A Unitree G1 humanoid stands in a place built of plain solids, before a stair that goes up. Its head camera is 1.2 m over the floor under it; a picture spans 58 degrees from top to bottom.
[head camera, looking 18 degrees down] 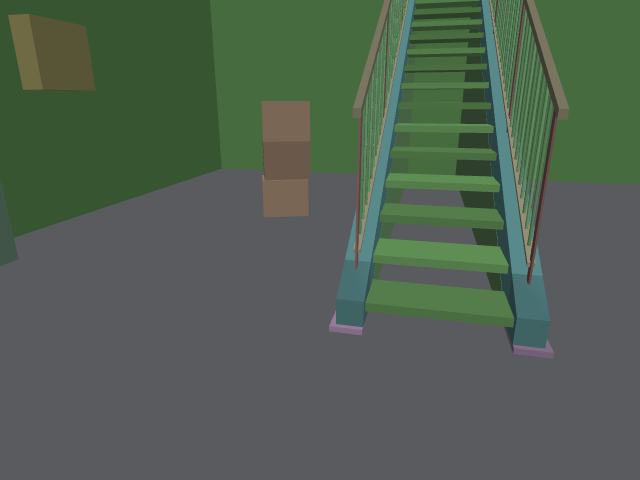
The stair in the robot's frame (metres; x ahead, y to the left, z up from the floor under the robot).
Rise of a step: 0.17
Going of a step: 0.30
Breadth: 0.74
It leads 14 degrees to the right of straight ahead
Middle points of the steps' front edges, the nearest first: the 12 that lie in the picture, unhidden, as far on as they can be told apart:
2.01 -0.60 0.16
2.30 -0.67 0.33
2.59 -0.74 0.50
2.89 -0.82 0.67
3.18 -0.89 0.84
3.47 -0.96 1.00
3.76 -1.03 1.17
4.05 -1.10 1.34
4.34 -1.17 1.51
4.64 -1.24 1.68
4.93 -1.31 1.85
5.22 -1.38 2.02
